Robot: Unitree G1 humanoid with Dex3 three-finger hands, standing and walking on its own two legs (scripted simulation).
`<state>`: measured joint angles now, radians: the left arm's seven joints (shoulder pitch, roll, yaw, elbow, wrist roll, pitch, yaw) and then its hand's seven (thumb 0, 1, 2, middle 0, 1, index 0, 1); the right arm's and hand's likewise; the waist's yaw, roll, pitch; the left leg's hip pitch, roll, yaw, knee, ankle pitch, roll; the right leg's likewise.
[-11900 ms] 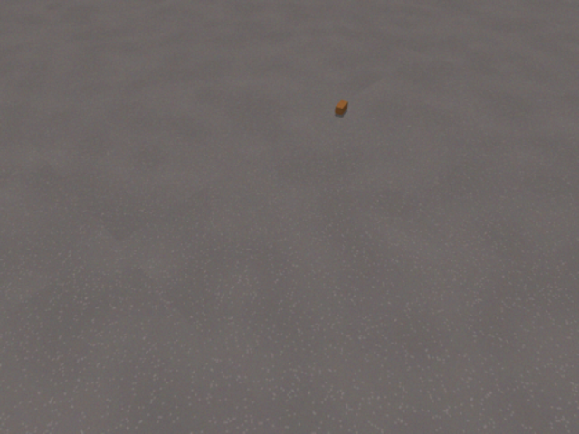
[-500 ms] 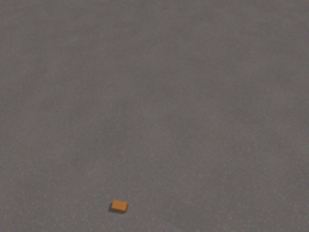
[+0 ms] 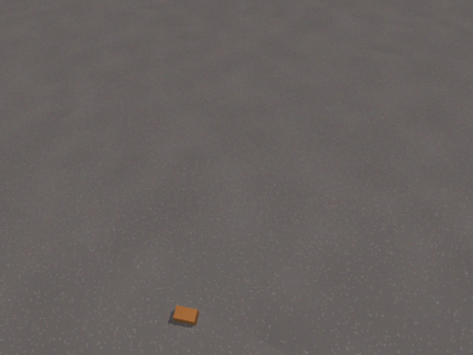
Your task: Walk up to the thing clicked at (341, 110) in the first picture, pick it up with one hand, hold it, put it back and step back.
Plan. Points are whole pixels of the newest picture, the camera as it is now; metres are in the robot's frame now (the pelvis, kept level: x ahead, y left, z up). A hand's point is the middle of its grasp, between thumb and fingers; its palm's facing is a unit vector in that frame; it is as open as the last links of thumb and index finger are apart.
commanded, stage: walk up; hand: left
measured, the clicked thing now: (186, 315) +0.40 +0.24 -0.76
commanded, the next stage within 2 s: stand in 0.34 s
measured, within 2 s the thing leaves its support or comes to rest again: neither
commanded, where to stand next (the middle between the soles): +0.01 +0.00 m, yaw +0 degrees
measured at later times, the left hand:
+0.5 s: hand out of the picture +0.08 +0.25 -0.15, palm faces -0.04 -0.94 -0.35, open 7.3 cm
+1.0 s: hand out of the picture +0.09 +0.24 -0.15, palm faces -0.03 -0.94 -0.35, open 7.3 cm
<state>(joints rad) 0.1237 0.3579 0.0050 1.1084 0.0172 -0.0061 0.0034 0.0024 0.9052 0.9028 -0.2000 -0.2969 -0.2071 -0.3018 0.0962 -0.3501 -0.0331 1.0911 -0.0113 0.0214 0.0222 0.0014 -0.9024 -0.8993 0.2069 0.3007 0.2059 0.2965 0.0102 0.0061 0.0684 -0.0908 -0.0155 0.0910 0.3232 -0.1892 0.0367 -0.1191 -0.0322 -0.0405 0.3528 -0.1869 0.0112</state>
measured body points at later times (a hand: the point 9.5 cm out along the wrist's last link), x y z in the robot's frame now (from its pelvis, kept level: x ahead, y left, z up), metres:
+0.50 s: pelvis +0.01 +0.00 +0.00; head +0.01 +0.00 +0.45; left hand +0.09 +0.30 -0.13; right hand +0.08 -0.30 -0.13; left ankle +0.00 +0.09 -0.75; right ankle +0.00 -0.12 -0.75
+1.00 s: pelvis +0.02 -0.01 +0.00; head +0.02 -0.01 +0.45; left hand +0.09 +0.29 -0.13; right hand +0.09 -0.31 -0.13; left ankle +0.00 +0.09 -0.75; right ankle +0.00 -0.12 -0.75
